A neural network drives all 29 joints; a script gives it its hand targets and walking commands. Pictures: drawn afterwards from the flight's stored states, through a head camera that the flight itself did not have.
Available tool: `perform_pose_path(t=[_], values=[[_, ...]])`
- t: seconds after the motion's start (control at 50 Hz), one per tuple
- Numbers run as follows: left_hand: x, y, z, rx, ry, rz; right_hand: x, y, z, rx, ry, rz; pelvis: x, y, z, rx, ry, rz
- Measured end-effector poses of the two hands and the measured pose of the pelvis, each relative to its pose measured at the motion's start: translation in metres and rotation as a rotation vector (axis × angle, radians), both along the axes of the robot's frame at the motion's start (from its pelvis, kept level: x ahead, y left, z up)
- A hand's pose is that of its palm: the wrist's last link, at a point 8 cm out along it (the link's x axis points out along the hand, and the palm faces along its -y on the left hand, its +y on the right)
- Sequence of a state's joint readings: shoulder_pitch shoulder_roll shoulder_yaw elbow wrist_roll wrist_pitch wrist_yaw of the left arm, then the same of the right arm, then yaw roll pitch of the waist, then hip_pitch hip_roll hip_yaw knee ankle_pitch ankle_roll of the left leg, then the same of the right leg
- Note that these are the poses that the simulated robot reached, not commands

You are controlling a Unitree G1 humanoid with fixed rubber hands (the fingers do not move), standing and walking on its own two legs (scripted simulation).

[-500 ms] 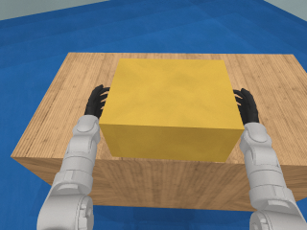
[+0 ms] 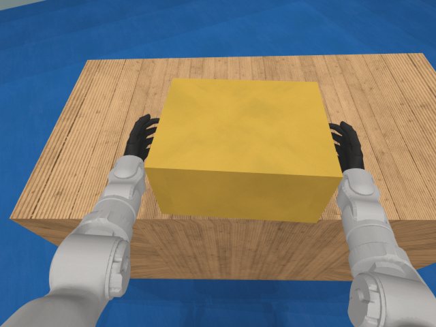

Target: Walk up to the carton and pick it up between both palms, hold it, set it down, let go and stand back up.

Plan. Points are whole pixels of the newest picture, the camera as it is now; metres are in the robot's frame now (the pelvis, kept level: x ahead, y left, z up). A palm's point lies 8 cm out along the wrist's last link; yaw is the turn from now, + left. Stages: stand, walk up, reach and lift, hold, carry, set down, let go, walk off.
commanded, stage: set down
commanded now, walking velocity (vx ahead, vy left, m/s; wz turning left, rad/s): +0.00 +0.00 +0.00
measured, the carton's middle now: (240, 146) +0.46 -0.04 +0.02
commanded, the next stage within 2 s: none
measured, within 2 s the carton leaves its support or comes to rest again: rests again in 0.72 s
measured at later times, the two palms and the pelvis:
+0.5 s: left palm (143, 156) +0.45 +0.17 +0.02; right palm (341, 164) +0.40 -0.23 +0.01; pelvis +0.02 +0.00 -0.01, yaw +0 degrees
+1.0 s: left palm (143, 160) +0.44 +0.17 +0.01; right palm (343, 168) +0.39 -0.24 +0.01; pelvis +0.00 +0.00 -0.01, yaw -1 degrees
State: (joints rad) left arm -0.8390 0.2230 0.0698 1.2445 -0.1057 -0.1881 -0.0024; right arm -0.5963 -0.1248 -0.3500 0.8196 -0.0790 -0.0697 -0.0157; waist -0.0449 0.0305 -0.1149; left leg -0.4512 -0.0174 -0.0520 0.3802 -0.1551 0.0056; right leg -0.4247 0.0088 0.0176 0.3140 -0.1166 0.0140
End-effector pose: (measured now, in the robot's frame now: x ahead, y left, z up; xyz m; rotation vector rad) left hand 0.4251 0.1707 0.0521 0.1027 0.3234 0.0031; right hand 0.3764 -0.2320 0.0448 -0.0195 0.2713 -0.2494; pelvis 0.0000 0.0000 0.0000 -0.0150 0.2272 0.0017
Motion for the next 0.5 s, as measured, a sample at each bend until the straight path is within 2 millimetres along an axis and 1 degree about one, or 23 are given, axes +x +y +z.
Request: perform_pose_path(t=[0.16,0.3,0.5], values=[[0.010,0.001,-0.016,0.002,0.010,0.002,0.012,0.001,-0.013,-0.005,0.013,0.003,0.009,0.002,-0.003,-0.004,0.049,0.001],[0.017,0.001,-0.030,0.012,0.014,-0.007,0.018,0.001,-0.023,-0.006,0.020,-0.001,0.017,0.002,-0.006,-0.013,0.087,0.010],[0.021,-0.002,-0.035,0.007,-0.016,-0.005,0.022,-0.002,-0.030,0.001,-0.008,-0.004,0.023,0.002,-0.008,-0.019,0.107,0.013]])
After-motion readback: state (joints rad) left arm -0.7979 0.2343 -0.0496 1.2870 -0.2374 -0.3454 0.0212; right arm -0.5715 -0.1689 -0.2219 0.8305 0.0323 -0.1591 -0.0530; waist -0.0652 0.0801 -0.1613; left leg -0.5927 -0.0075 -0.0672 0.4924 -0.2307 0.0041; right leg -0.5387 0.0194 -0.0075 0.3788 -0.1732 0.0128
